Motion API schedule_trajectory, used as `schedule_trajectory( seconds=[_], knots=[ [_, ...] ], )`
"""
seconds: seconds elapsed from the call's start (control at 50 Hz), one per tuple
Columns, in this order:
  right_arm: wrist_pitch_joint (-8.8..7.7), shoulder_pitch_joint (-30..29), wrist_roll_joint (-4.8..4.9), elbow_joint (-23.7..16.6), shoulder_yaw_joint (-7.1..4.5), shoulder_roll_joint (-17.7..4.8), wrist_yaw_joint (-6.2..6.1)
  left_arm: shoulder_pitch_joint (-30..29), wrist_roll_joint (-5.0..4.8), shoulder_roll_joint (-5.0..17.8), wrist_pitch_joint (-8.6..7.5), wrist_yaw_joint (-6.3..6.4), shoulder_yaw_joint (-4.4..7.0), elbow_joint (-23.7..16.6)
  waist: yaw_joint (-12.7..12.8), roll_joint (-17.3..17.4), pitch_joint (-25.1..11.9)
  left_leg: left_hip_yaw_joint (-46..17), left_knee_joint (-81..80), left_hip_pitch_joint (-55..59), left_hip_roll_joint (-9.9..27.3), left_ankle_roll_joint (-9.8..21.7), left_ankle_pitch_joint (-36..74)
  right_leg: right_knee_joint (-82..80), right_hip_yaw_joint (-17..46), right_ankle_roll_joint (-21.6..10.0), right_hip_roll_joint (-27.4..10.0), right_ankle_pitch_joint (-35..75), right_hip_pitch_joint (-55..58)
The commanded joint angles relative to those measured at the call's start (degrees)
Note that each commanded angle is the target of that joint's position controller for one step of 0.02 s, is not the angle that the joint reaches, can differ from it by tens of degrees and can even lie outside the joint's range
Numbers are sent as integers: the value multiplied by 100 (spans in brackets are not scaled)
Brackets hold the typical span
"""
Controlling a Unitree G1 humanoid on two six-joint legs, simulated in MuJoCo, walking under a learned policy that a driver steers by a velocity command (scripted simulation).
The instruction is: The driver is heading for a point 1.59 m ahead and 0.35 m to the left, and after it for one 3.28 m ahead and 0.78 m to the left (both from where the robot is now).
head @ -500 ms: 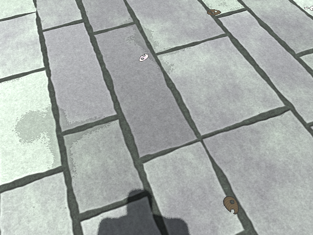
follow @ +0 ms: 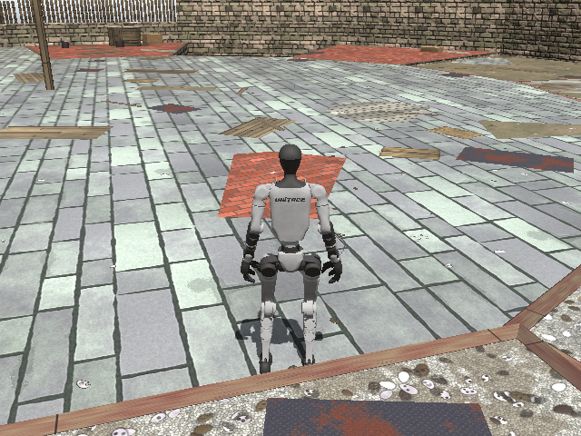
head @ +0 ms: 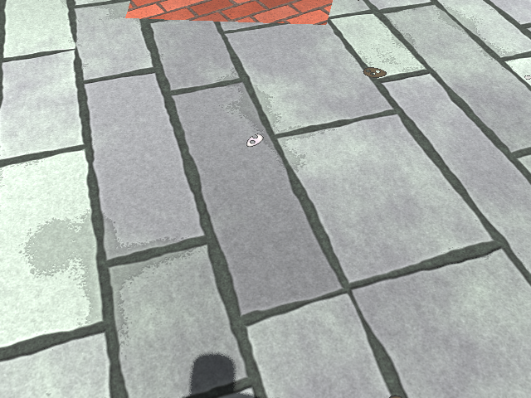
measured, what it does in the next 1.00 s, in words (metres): stands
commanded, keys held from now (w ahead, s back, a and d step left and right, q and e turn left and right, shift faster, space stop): no key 1.00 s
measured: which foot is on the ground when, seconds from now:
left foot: down 0.00-1.00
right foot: down 0.00-1.00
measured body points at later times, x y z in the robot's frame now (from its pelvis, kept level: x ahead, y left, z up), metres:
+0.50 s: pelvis +0.01 +0.00 +0.00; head +0.02 +0.00 +0.45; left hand +0.04 +0.24 -0.15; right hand +0.03 -0.24 -0.15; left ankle -0.01 +0.14 -0.73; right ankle -0.02 -0.10 -0.73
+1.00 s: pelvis +0.00 +0.00 +0.00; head +0.01 -0.01 +0.45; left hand +0.01 +0.22 -0.15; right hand +0.00 -0.24 -0.15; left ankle -0.01 +0.14 -0.73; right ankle -0.02 -0.10 -0.73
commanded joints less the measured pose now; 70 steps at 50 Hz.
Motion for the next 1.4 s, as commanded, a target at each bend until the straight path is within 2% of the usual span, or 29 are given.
schedule_trajectory(
  seconds=[0.02, 0.24, 0.6, 1.4],
  knots=[
    [-53, 179, 14, -120, -109, -579, -23, 136, -19, 405, -18, 31, 94, -127, 19, 59, -240, -127, -363, 160, 157, 159, 1817, -332, 257, -71, -315, 1864, 227],
    [11, 204, 27, 170, -93, -482, -65, 140, -40, 425, 23, 85, 118, 131, 7, -2, 48, -48, -473, 262, 55, 126, 1638, -473, 263, -6, -364, 1841, 250],
    [76, 258, 30, 498, -70, -390, -115, 314, -37, 298, -12, 96, 92, 404, -7, -34, 249, -1, -674, 291, -6, 62, 1161, -750, 251, 11, -378, 1402, 207],
    [80, 616, 49, 760, -17, -251, -129, 807, -49, 186, -54, 94, 25, 400, -8, -28, 336, -19, -755, 195, -5, 30, 1075, -886, 249, -32, -381, 1321, 135]
  ],
)
Keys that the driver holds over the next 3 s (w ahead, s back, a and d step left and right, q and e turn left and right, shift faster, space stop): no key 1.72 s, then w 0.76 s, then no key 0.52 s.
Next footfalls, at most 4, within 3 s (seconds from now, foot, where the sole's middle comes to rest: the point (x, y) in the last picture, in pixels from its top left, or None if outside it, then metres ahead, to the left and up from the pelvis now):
2.06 left None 0.13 0.17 -0.77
2.58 right None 0.50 -0.03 -0.77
2.94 left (196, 392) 0.52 0.20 -0.77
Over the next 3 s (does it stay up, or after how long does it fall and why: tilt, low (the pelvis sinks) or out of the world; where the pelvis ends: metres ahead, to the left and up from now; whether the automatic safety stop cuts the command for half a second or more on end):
stays up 0.44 0.07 0.00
